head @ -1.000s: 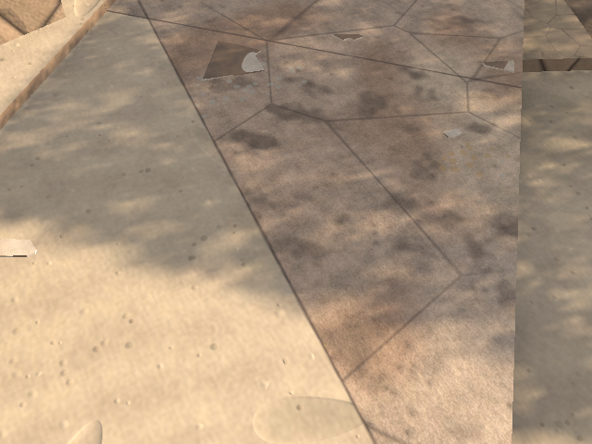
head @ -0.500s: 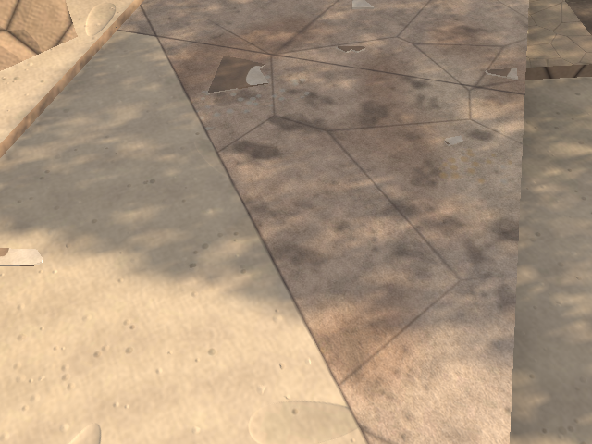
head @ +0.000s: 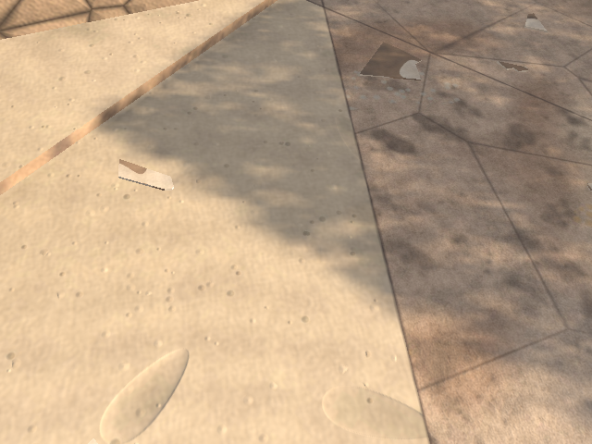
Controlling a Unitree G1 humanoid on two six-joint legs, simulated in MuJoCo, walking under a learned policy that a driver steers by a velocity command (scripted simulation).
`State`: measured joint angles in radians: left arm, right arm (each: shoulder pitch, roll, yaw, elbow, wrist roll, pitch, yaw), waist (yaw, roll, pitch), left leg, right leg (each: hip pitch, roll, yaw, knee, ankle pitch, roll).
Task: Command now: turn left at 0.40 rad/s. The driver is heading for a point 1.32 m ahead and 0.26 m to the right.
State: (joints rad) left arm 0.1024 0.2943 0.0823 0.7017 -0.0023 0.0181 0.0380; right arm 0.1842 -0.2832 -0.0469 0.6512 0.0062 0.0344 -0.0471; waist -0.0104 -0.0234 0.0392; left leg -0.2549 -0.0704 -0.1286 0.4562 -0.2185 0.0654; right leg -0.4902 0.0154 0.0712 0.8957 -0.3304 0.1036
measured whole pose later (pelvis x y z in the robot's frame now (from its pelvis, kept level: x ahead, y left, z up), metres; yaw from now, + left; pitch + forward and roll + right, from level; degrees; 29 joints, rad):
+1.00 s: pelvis -0.01 -0.08 +0.00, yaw -21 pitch +2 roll +2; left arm 0.29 0.25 0.02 0.63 0.02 -0.04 0.00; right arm 0.22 -0.31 -0.08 0.74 0.01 0.00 -0.02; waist 0.00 0.03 -0.03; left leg -0.60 0.04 -0.01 1.12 -0.19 -0.02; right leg -0.21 0.03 0.00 0.39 -0.21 -0.07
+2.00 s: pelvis +0.32 -0.06 -0.01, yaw -3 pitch +2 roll +1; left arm 0.20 0.27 0.05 0.68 -0.01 -0.02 0.00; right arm 0.16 -0.27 -0.03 0.70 -0.01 0.00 -0.02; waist 0.01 0.01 0.01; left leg -0.30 -0.08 -0.04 0.78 -0.54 0.01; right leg -0.40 0.02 0.04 0.57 -0.20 -0.03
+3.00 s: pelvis +0.68 -0.21 +0.00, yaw -20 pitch +0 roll -2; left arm 0.31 0.25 0.07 0.78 0.01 -0.10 -0.02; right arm 0.21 -0.29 -0.06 0.77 0.02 -0.05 0.00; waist 0.04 0.05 0.02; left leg -0.72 0.11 -0.09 0.89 0.01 -0.02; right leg -0.02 0.07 -0.16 0.24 -0.23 -0.06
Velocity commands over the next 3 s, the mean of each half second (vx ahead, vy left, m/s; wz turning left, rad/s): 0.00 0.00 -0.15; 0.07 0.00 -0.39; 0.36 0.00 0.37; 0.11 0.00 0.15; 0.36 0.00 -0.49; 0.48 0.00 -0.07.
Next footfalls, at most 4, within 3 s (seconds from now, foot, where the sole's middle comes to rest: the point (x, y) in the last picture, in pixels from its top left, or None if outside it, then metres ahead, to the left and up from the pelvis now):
0.16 right None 0.05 -0.15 -0.78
0.76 right None -0.01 -0.17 -0.78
1.40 left None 0.30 0.04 -0.78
1.88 right None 0.41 -0.17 -0.78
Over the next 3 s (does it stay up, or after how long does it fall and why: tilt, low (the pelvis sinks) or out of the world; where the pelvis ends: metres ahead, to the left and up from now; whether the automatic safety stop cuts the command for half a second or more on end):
stays up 0.68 -0.21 0.00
